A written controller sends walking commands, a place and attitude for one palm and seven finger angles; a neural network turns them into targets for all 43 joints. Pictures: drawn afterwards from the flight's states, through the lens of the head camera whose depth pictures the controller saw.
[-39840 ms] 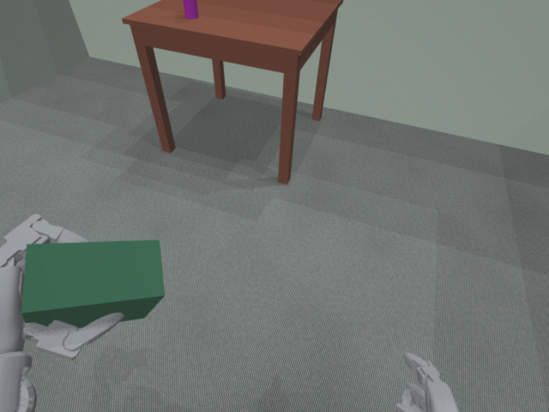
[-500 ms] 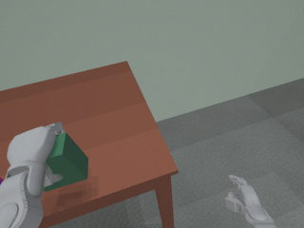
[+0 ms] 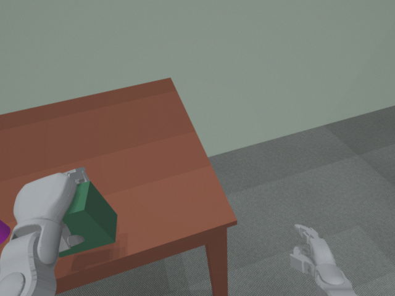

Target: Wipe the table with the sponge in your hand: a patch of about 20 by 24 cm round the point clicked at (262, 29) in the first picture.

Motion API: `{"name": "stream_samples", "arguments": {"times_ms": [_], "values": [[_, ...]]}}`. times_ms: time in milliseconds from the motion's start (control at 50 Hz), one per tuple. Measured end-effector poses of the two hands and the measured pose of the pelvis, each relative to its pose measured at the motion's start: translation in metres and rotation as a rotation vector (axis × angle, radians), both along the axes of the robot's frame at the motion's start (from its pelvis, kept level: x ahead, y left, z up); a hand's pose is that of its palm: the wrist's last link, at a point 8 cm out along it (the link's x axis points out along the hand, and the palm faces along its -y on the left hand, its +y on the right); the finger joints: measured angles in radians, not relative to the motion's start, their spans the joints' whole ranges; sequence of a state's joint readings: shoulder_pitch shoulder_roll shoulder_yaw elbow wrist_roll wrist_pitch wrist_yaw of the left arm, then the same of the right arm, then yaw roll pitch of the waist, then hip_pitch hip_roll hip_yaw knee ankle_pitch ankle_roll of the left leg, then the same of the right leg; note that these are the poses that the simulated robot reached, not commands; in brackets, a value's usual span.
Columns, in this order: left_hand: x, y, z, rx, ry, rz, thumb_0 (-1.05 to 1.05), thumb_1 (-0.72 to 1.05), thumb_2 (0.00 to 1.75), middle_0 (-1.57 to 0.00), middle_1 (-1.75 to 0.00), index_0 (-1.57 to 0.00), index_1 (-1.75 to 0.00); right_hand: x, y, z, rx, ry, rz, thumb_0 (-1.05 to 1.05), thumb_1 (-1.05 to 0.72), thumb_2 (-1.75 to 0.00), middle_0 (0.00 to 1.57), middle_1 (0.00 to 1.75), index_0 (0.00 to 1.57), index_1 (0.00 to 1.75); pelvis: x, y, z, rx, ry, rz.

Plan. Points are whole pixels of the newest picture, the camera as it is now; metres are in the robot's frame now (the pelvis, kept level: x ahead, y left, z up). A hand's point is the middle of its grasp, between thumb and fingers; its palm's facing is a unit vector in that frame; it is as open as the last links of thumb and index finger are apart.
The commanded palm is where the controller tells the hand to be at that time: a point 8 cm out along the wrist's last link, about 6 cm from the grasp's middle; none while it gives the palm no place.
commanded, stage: bring the sponge back beside the body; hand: left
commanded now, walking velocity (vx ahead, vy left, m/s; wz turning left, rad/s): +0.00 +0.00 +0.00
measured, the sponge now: (80, 225) +0.20 +0.27 +0.07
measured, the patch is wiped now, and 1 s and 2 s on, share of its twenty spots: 1.00 1.00 1.00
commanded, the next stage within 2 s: step back with the hand held close in 0.82 s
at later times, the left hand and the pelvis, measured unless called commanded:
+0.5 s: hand (57, 218) +0.19 +0.29 +0.12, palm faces +0.06 -0.11 -0.99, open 10.2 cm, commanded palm +0.16 +0.29 +0.19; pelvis +0.00 +0.01 +0.00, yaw +0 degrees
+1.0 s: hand (69, 213) +0.20 +0.27 +0.12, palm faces +0.17 -0.46 -0.87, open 10.2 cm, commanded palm +0.16 +0.29 +0.18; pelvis +0.00 +0.01 +0.00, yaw +1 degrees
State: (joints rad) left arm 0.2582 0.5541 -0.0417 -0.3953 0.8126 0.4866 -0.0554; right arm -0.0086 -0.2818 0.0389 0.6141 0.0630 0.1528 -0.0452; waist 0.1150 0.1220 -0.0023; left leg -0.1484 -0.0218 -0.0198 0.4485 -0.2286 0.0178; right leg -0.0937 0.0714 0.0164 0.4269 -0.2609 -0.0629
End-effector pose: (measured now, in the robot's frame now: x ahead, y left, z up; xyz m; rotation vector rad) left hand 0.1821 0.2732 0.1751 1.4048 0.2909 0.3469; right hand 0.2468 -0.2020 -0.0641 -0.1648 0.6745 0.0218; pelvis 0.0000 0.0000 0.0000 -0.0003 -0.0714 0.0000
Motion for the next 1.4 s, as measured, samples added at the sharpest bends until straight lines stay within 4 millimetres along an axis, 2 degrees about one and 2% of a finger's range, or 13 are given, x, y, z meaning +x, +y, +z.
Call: {"name": "stream_samples", "arguments": {"times_ms": [540, 960, 1000, 1020, 1060, 1140, 1200, 1280, 1400], "values": [[-0.015, 0.014, -0.004, 0.018, 0.003, 0.010, -0.02, -0.52, 1.05, -0.69, -1.33, -0.74, -1.32, -0.003, 0.012, -0.004, 0.000, 0.024, 0.012, 0.01, -0.91, -0.90, 0.20, 0.30, 0.20, 0.30, 0.003, 0.009, 0.001, -0.006, -0.001, 0.003], [-0.013, 0.011, -0.004, 0.018, -0.007, 0.010, -0.02, -0.52, 1.05, -0.69, -1.33, -0.74, -1.32, -0.003, 0.005, -0.003, -0.005, 0.021, 0.003, 0.01, -0.91, -0.90, 0.20, 0.30, 0.20, 0.30, 0.003, 0.006, 0.001, -0.005, -0.001, 0.003], [-0.009, 0.014, -0.007, -0.351, -0.117, -0.027, -0.02, -0.52, 1.05, -0.69, -1.33, -0.74, -1.32, -0.005, 0.005, 0.000, -0.006, -0.005, 0.005, 0.01, -0.91, -0.90, 0.20, 0.30, 0.20, 0.30, 0.001, 0.006, 0.000, -0.012, 0.005, 0.008], [-0.007, 0.015, -0.010, -0.505, -0.176, -0.056, -0.02, -0.52, 1.05, -0.69, -1.33, -0.74, -1.32, -0.009, 0.005, 0.002, -0.009, -0.018, 0.004, 0.01, -0.91, -0.90, 0.20, 0.30, 0.20, 0.30, 0.000, 0.005, 0.000, -0.016, 0.018, 0.012], [-0.005, 0.014, -0.014, -0.703, -0.278, -0.108, -0.02, -0.52, 1.05, -0.69, -1.32, -0.74, -1.32, -0.020, 0.002, 0.003, -0.020, -0.017, -0.014, 0.01, -0.91, -0.90, 0.20, 0.30, 0.20, 0.30, -0.001, 0.003, -0.001, -0.021, 0.045, 0.017], [-0.007, 0.006, -0.013, -0.869, -0.424, -0.209, -0.02, -0.52, 1.05, -0.69, -1.32, -0.74, -1.32, -0.052, -0.011, -0.004, -0.077, 0.053, -0.077, 0.01, -0.91, -0.90, 0.21, 0.30, 0.20, 0.30, -0.001, 0.005, -0.004, -0.020, 0.079, 0.010], [-0.010, 0.005, -0.010, -0.898, -0.474, -0.271, -0.02, -0.52, 1.05, -0.69, -1.32, -0.74, -1.32, -0.079, -0.022, -0.014, -0.115, 0.119, -0.140, 0.01, -0.91, -0.90, 0.21, 0.30, 0.20, 0.30, -0.003, 0.010, -0.008, -0.025, 0.095, 0.011], [-0.014, 0.017, -0.007, -0.874, -0.496, -0.307, -0.02, -0.52, 1.05, -0.69, -1.32, -0.74, -1.32, -0.114, -0.031, -0.025, -0.142, 0.188, -0.218, 0.01, -0.91, -0.90, 0.20, 0.30, 0.20, 0.30, -0.010, 0.020, -0.012, -0.033, 0.108, 0.013], [-0.031, 0.041, -0.012, -0.846, -0.501, -0.297, -0.02, -0.52, 1.04, -0.69, -1.32, -0.74, -1.32, -0.149, -0.022, -0.028, -0.150, 0.199, -0.255, 0.01, -0.91, -0.90, 0.20, 0.30, 0.20, 0.30, -0.027, 0.034, -0.015, -0.036, 0.113, 0.004]]}}
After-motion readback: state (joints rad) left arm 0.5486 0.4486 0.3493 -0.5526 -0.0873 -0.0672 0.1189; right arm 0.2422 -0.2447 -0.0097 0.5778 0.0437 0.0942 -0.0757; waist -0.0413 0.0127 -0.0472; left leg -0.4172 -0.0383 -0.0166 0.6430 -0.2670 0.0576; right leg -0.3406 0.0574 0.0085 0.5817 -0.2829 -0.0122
